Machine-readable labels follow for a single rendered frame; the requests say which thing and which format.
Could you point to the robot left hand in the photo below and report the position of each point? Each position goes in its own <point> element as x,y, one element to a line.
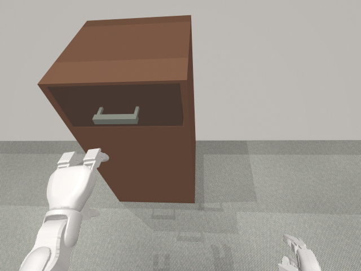
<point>70,186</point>

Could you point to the cabinet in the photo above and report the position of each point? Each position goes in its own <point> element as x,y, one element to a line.
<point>146,163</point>

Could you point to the handle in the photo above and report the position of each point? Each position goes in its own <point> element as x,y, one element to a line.
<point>116,118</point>

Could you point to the left robot forearm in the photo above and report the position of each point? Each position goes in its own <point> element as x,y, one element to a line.
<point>55,241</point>

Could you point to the robot right hand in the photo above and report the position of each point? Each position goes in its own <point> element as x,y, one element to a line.
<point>305,261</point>

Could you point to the drawer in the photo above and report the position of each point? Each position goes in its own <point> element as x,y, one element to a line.
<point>160,104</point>

